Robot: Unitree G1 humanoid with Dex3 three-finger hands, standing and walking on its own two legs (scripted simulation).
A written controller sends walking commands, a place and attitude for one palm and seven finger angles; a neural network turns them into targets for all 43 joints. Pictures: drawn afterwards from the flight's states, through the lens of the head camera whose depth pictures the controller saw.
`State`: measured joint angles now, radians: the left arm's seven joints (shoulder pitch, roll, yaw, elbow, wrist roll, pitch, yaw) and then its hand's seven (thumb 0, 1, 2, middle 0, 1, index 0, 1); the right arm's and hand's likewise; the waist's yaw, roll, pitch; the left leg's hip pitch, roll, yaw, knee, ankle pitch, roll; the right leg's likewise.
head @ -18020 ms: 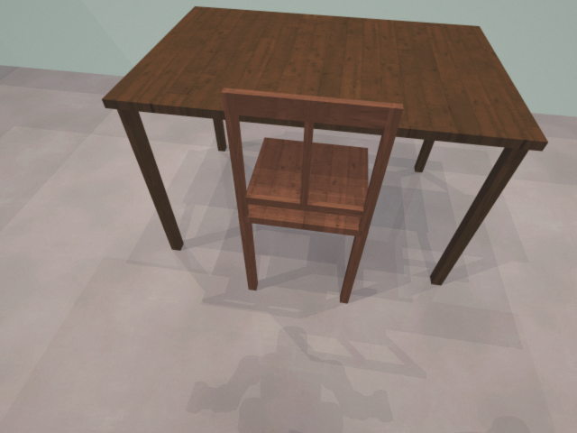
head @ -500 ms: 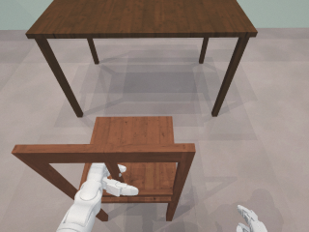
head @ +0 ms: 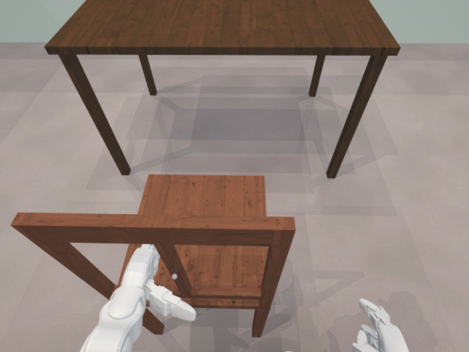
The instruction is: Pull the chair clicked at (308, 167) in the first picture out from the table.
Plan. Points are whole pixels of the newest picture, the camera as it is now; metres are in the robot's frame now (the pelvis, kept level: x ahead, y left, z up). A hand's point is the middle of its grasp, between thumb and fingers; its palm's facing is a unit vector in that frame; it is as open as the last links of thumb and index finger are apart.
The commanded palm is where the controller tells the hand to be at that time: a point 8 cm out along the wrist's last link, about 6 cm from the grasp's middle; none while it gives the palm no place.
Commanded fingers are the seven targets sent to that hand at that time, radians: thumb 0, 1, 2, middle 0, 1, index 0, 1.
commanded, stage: draw the fingers out of the gap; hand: left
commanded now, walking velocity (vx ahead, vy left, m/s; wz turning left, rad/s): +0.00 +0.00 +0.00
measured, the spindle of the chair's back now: (176, 269) +0.29 +0.12 -0.07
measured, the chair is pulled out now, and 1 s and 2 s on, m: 0.62 0.62 0.62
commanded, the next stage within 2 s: draw the hand back to the body in 0.68 s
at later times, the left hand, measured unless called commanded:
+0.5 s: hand (158, 333) +0.17 +0.13 -0.03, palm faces -0.08 -0.99 -0.12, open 17.5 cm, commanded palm +0.15 +0.18 -0.01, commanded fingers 0.00 -0.55 0.20 0.00 0.00 0.00 0.00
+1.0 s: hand (136, 334) +0.16 +0.14 +0.03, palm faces +0.04 -1.00 +0.01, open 17.5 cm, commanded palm +0.12 +0.20 +0.03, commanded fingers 0.00 -0.55 0.20 0.00 0.00 0.00 0.00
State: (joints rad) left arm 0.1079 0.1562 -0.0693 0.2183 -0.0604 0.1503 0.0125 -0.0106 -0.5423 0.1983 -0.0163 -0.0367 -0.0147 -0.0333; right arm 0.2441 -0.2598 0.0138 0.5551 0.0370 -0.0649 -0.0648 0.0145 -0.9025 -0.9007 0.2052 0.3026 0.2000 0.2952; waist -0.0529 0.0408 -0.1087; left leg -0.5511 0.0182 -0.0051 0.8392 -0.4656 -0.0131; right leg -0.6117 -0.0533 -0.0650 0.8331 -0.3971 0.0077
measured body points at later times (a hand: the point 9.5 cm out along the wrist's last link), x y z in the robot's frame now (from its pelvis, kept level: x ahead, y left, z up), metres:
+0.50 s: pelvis -0.01 +0.01 -0.01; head +0.03 +0.00 +0.43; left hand +0.17 +0.18 -0.02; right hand +0.17 -0.23 -0.09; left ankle -0.03 +0.13 -0.70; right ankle +0.01 -0.12 -0.70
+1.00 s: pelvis -0.01 +0.02 -0.04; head +0.03 +0.02 +0.41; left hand +0.15 +0.20 +0.03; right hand +0.18 -0.21 -0.10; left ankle -0.03 +0.13 -0.70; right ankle +0.01 -0.12 -0.70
